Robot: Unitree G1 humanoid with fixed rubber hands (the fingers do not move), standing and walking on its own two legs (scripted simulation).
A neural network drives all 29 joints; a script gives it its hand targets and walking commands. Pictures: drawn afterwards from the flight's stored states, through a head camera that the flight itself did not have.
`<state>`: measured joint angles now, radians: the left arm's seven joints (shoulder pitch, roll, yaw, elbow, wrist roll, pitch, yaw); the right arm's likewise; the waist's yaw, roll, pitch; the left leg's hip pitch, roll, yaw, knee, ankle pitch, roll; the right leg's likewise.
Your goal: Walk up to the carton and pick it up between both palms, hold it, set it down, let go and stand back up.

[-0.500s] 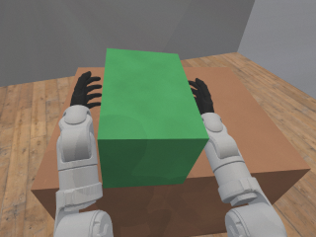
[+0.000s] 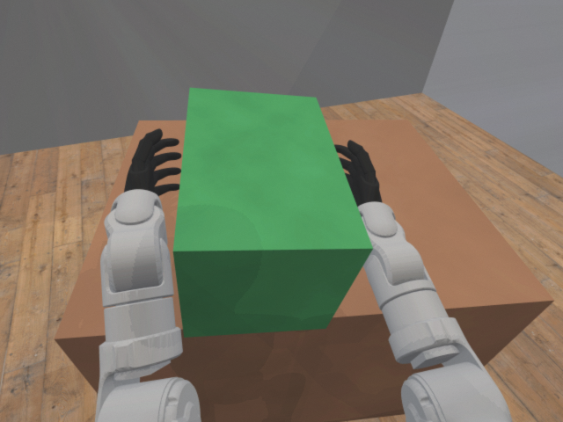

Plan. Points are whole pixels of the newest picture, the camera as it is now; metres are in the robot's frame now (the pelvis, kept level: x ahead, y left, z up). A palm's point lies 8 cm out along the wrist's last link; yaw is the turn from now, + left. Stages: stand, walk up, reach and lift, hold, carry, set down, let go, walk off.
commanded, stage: hold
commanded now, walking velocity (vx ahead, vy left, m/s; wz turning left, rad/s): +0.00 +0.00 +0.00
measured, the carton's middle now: (256, 205) +0.39 +0.01 +0.14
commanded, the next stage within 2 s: none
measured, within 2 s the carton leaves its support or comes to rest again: neither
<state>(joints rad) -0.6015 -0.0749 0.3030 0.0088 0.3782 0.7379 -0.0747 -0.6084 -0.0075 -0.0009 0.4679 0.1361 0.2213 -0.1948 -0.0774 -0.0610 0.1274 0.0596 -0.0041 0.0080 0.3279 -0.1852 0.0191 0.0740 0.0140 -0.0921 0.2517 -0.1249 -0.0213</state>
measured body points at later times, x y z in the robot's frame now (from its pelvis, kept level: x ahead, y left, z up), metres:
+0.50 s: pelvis +0.00 +0.00 +0.00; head -0.02 +0.03 +0.45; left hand +0.38 +0.15 +0.20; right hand +0.38 -0.14 +0.17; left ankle +0.01 +0.10 -0.75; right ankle +0.03 -0.10 -0.75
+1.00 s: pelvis +0.00 +0.00 +0.00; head -0.02 +0.03 +0.45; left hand +0.38 +0.15 +0.19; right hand +0.38 -0.14 +0.17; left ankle +0.01 +0.10 -0.75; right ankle +0.03 -0.10 -0.75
